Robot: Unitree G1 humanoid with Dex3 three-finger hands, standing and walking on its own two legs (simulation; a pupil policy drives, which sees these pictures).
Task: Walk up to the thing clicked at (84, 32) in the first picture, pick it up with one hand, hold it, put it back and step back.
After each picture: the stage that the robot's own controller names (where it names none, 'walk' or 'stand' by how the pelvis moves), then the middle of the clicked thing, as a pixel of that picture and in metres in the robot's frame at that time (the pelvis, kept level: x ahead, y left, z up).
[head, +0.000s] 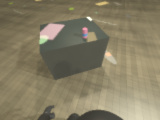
stand; (84, 33) +1.01 +0.14 -0.05
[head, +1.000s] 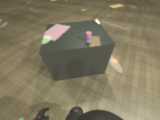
rise first; (88, 36) +0.92 +0.12 -0.04
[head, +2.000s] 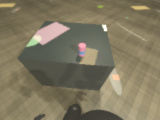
rise first; (81, 49) +0.60 +0.17 -0.03
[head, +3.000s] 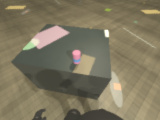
stand; (76, 57) +0.52 +0.16 -0.03
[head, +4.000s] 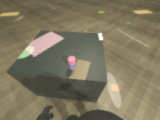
stand; (72, 63) +0.48 +0.19 -0.05
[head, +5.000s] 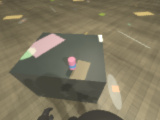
stand; (72, 63) +0.49 +0.20 -0.06
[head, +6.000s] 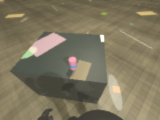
stand; (73, 63) +0.49 +0.19 -0.06
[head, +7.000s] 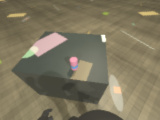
stand; (74, 63) +0.49 +0.18 -0.06
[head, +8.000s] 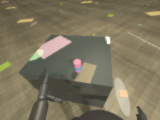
rise first; (77, 66) +0.48 +0.17 -0.05
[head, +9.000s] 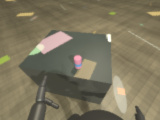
go down; (78, 62) +0.50 +0.17 -0.05
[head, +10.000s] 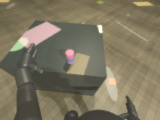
go down; (70, 57) +0.51 +0.16 -0.03
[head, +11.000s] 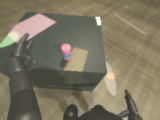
go down; (66, 52) +0.51 +0.17 +0.00
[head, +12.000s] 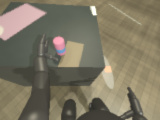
close in; (60, 46) +0.51 +0.18 +0.04
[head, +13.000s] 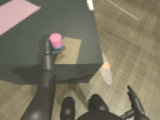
close; (57, 43) +0.52 +0.17 +0.05
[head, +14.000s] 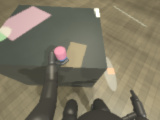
lift; (61, 56) +0.44 +0.18 +0.04
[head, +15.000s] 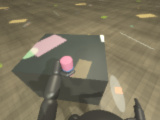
lift; (67, 66) +0.32 +0.16 +0.15
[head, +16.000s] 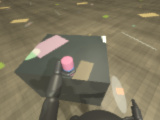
hold; (68, 66) +0.33 +0.16 +0.13
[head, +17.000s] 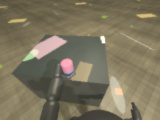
hold; (68, 69) +0.32 +0.16 +0.12
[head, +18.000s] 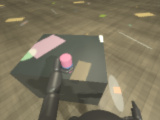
crouch; (66, 63) +0.35 +0.17 +0.13
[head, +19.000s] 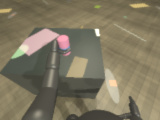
lower; (64, 45) +0.47 +0.18 +0.16
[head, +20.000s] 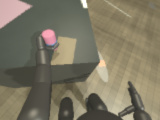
lower; (50, 40) +0.54 +0.18 +0.06
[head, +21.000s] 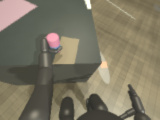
lower; (54, 43) +0.52 +0.18 +0.05
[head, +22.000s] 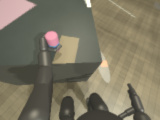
lower; (53, 42) +0.52 +0.18 +0.05
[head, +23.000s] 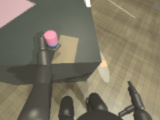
lower; (52, 41) +0.53 +0.18 +0.05
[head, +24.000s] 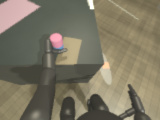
open; (57, 44) +0.51 +0.17 +0.05
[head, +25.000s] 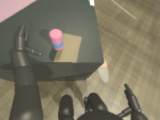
sink last; (57, 40) +0.52 +0.17 +0.05
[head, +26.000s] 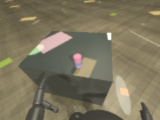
sink last; (78, 61) +0.50 +0.17 +0.00
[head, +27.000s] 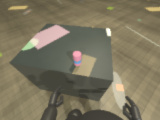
stand; (77, 58) +0.49 +0.16 +0.00
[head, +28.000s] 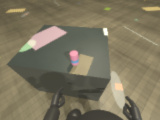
stand; (74, 58) +0.49 +0.17 +0.01
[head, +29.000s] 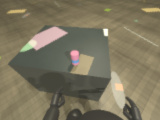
stand; (75, 58) +0.50 +0.17 +0.01
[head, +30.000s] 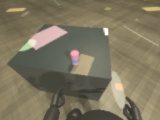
stand; (75, 58) +0.49 +0.17 +0.01
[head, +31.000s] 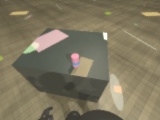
stand; (75, 60) +0.50 +0.17 -0.03
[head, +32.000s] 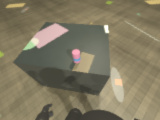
walk; (76, 56) +0.52 +0.16 -0.05
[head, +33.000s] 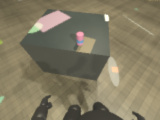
walk; (80, 38) +0.70 +0.16 -0.04
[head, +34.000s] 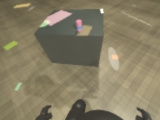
walk; (79, 25) +0.99 +0.25 -0.03
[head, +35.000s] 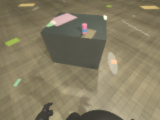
stand; (84, 28) +1.05 +0.16 -0.05
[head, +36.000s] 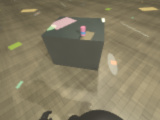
stand; (83, 31) +1.07 +0.18 -0.06
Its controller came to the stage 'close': yes
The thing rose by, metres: 0.20
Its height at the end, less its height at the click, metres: +0.00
